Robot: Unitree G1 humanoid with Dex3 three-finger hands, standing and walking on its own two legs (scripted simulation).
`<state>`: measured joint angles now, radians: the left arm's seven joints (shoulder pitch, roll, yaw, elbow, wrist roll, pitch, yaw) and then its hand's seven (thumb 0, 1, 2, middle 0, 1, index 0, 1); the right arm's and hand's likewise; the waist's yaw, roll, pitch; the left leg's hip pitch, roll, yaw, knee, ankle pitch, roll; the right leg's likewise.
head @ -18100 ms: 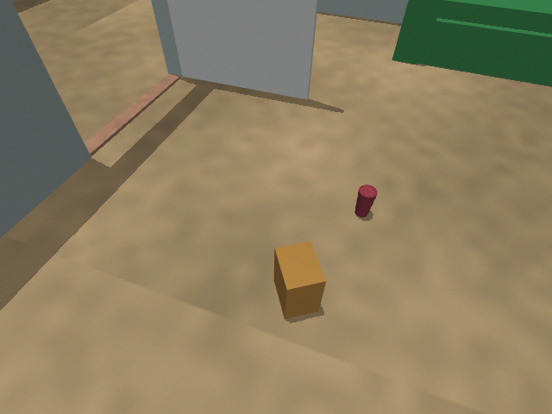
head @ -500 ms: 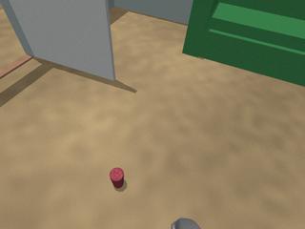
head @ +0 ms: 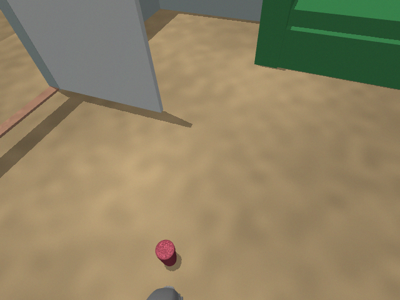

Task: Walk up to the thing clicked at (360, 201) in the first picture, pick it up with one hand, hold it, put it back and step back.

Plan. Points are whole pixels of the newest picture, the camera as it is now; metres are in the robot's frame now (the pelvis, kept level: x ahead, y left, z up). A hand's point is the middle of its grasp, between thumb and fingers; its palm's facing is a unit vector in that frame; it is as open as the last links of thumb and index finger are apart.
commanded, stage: walk up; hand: left
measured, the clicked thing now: (167, 254) +0.40 +0.21 -0.69
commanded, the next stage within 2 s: stand in 1.54 s
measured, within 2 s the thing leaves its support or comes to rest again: neither
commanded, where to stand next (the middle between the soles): +0.08 +0.01 m, yaw -1 degrees
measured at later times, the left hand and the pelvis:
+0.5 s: hand out of the picture +0.06 +0.29 -0.15, palm faces +0.01 -0.94 -0.35, open 7.4 cm; pelvis +0.03 +0.02 +0.01, yaw +0 degrees
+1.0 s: hand out of the picture +0.14 +0.27 -0.14, palm faces -0.03 -0.95 -0.32, open 7.4 cm; pelvis +0.04 +0.02 +0.02, yaw -1 degrees
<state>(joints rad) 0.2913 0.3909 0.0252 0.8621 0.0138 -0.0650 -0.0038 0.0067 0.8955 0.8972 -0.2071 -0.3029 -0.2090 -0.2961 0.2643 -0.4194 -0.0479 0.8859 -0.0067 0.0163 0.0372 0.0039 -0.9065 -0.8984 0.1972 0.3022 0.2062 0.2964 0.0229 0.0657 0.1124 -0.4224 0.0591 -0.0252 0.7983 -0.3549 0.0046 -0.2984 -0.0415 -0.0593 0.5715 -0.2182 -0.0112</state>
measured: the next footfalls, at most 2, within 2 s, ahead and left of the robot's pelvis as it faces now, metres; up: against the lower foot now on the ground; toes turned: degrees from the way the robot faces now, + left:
left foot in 0.08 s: +0.11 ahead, +0.15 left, +0.00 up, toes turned +1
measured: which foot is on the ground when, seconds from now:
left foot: up 0.00-0.06, down 0.08-1.00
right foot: down 0.00-1.00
